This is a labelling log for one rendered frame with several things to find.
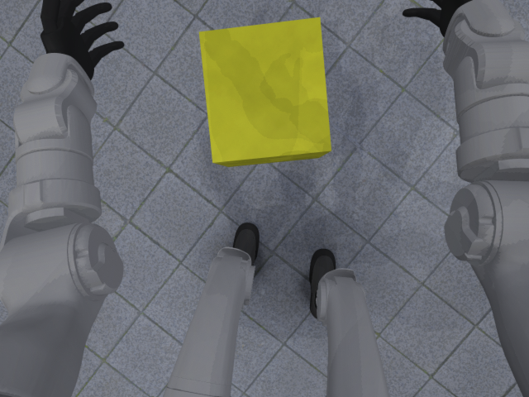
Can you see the robot left upper arm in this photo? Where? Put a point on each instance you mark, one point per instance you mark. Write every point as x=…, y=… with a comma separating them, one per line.
x=53, y=284

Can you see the carton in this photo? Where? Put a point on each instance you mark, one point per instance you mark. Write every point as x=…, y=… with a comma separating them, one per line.
x=265, y=89

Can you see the left robot shin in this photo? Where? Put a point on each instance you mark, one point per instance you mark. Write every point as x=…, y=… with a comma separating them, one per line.
x=231, y=252

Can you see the robot right forearm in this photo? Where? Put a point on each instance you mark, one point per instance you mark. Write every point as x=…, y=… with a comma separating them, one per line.
x=488, y=61

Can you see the robot right upper arm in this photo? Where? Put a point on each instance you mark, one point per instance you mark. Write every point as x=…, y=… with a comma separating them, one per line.
x=488, y=226

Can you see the robot left hand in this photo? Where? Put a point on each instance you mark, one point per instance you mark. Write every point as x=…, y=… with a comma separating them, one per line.
x=62, y=30

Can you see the robot shin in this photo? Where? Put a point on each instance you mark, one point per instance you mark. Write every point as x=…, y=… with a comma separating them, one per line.
x=231, y=252
x=342, y=272

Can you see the right robot shin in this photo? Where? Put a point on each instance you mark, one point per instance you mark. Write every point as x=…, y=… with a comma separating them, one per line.
x=342, y=272

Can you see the robot right hand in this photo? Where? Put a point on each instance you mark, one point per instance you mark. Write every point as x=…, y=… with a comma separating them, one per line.
x=440, y=18

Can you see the robot left forearm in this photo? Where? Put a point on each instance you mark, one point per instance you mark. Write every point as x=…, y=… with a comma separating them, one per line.
x=53, y=149

